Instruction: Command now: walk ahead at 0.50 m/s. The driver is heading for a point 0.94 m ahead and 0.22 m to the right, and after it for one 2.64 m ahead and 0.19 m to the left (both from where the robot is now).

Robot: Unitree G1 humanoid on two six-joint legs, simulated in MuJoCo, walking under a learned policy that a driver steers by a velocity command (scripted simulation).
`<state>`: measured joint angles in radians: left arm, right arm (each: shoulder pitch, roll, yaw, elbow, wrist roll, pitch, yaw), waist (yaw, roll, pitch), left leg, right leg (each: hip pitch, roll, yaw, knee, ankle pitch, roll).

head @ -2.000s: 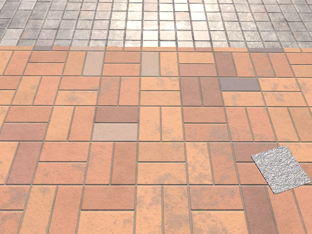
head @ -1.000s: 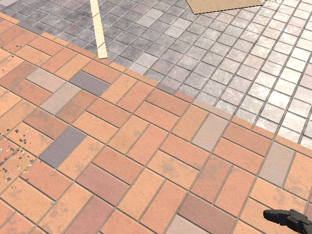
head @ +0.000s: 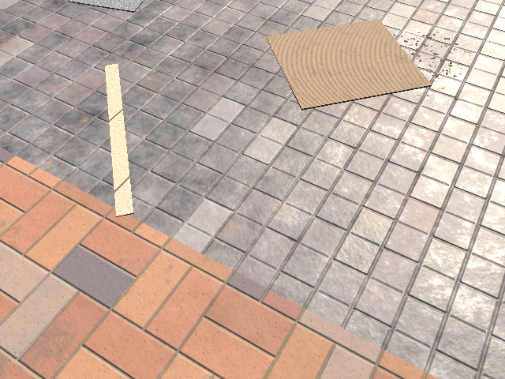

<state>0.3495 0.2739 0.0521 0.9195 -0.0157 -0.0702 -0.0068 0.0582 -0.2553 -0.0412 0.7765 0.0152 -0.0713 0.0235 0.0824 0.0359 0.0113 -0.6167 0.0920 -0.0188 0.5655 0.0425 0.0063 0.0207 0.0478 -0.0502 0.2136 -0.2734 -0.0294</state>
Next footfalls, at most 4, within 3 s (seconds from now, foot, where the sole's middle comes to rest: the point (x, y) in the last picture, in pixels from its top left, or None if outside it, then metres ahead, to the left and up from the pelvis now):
0.08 left None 0.23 0.14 -0.78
0.64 right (320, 358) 0.54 -0.09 -0.78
1.14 left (263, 254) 0.84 0.08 -0.78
1.62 right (378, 229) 0.97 -0.28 -0.78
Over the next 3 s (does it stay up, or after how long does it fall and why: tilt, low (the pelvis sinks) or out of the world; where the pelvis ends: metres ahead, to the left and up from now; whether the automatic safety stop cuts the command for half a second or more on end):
stays up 0.97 -0.10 -0.01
